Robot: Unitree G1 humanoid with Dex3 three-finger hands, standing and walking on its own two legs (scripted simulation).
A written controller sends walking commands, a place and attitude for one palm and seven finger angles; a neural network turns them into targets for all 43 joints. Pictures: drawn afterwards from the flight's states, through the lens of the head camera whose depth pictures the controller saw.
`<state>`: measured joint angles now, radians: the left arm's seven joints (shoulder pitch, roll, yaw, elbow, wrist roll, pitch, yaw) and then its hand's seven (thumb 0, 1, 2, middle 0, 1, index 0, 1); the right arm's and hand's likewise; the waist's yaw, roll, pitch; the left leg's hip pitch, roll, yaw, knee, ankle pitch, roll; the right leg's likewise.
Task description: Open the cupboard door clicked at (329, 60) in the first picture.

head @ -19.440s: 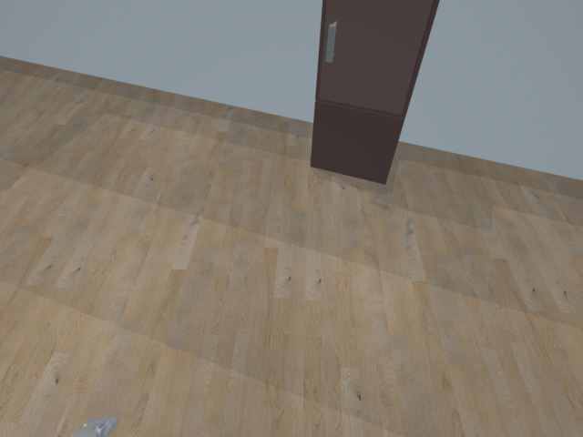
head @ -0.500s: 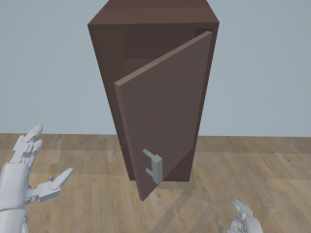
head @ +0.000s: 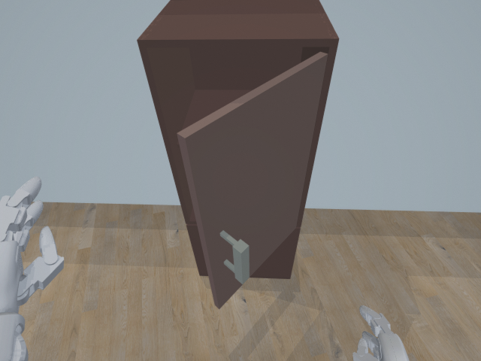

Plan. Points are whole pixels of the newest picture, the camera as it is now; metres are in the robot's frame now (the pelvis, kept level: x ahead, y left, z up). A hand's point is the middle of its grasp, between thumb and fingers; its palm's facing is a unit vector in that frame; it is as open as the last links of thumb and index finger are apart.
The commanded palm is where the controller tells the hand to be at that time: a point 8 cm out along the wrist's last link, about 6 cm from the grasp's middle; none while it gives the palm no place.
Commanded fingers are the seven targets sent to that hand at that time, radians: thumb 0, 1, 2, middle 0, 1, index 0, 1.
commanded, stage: draw the hand back to the body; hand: left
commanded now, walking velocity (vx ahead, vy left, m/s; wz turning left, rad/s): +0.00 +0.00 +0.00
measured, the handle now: (234, 256) +0.35 +0.07 -0.09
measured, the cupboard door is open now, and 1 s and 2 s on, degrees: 50 50 50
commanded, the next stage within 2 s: step back with the hand held close in 0.06 s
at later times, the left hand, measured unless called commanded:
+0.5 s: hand (57, 258) +0.19 +0.26 +0.15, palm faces +0.32 -0.78 -0.54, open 7.4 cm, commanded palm +0.12 +0.31 +0.17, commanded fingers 0.00 0.90 0.90 -0.20 -0.30 -0.20 -0.30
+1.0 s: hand out of the picture +0.08 +0.27 +0.16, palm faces +0.47 -0.73 -0.49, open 7.4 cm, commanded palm +0.01 +0.31 +0.17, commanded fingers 0.00 0.90 0.90 -0.20 -0.30 -0.20 -0.30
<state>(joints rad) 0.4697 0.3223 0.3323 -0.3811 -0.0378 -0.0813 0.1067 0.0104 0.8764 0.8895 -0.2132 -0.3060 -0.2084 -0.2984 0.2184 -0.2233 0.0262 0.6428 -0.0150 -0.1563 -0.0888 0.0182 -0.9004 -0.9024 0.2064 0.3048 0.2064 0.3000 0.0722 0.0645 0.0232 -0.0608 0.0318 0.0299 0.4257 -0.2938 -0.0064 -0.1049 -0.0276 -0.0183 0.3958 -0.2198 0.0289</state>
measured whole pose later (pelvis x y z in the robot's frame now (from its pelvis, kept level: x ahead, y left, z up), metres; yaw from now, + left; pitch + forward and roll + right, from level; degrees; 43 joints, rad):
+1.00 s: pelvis -0.11 +0.00 -0.02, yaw +4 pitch -2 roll +0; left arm 0.48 0.41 0.44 -0.51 0.01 -0.25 0.14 0.01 0.89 0.90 -0.22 -0.31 -0.21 -0.30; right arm 0.23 -0.21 0.01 0.56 0.00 -0.12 -0.09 0.02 -0.90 -0.90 0.21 0.31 0.21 0.30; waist -0.01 -0.02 0.09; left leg -0.39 0.00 0.01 0.63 -0.27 0.03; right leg -0.39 0.00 0.07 0.56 -0.13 0.04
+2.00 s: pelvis -0.34 -0.02 +0.01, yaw -4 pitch +1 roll -3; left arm 0.67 0.54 0.48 -0.66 -0.06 -0.21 0.13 0.01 0.89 0.90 -0.22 -0.31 -0.22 -0.30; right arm 0.24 -0.17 0.02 0.55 -0.02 -0.15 -0.06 0.01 -0.90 -0.90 0.21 0.31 0.21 0.30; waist -0.02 -0.06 0.01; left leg -0.28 0.11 0.20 0.33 -0.10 0.03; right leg -0.29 0.01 -0.11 0.77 -0.49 0.01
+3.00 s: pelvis -0.38 +0.00 +0.00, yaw -6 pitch -1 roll -1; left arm 0.37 0.22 0.02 1.06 0.01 0.03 0.01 0.00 0.95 0.90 -0.21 -0.30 -0.20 -0.30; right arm 0.27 -0.21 0.00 1.01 -0.02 0.03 -0.03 0.01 -0.91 -0.90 0.20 0.30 0.20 0.30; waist 0.01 -0.01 0.09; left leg -0.27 0.02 0.03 0.50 -0.21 0.01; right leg -0.10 -0.01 -0.07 0.44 -0.32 0.00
